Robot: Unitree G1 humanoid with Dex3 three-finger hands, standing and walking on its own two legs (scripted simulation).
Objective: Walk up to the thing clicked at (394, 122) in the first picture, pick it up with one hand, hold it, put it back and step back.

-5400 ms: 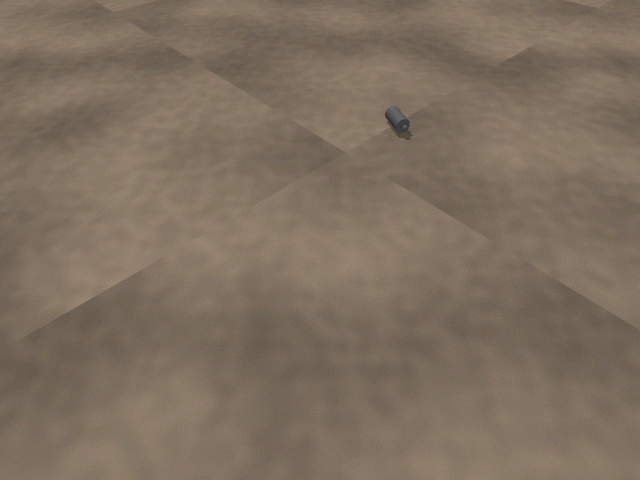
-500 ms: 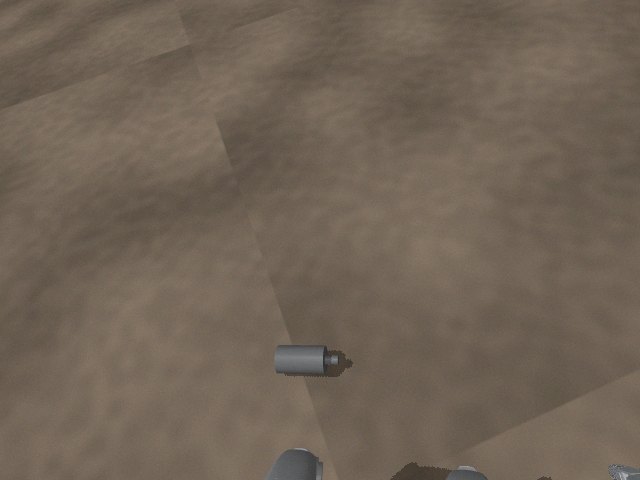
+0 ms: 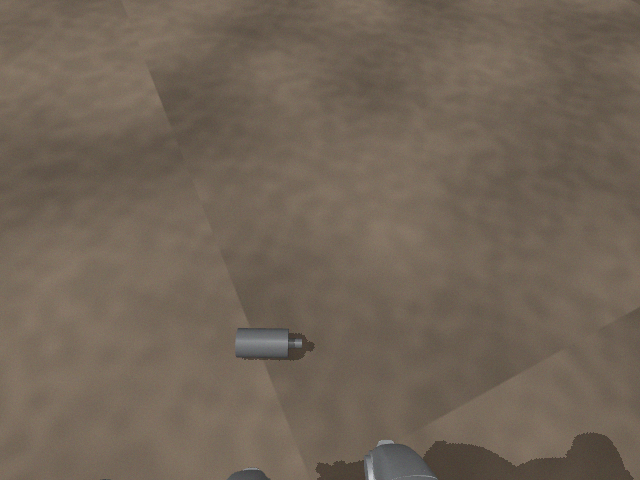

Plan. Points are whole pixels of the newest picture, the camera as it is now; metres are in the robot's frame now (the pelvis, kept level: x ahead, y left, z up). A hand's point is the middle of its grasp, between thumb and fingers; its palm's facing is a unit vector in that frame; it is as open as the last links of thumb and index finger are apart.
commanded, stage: walk up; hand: left
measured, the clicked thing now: (269, 342) +0.53 +0.13 -0.69
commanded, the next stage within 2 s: stand in 1.84 s
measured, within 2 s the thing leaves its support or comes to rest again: neither
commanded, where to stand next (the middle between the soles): +0.14 -0.08 m, yaw -1 degrees
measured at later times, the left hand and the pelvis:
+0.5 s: hand out of the picture +0.14 +0.21 -0.13, palm faces -0.02 -0.92 -0.38, open 7.3 cm; pelvis +0.01 -0.06 +0.01, yaw -1 degrees
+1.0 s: hand out of the picture +0.13 +0.20 -0.11, palm faces +0.00 -0.95 -0.31, open 7.3 cm; pelvis +0.01 -0.04 +0.04, yaw -1 degrees
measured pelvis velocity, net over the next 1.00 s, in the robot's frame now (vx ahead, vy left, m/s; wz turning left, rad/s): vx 0.01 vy -0.04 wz -0.02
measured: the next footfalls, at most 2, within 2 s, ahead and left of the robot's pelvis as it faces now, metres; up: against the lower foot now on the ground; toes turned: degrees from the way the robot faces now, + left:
right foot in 0.10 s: +0.07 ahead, -0.17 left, +0.00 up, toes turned -2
left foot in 0.34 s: +0.10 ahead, +0.09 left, +0.00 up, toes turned +1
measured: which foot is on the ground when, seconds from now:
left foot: down 0.00-0.14, up 0.16-0.32, down 0.34-1.00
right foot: up 0.00-0.08, down 0.10-1.00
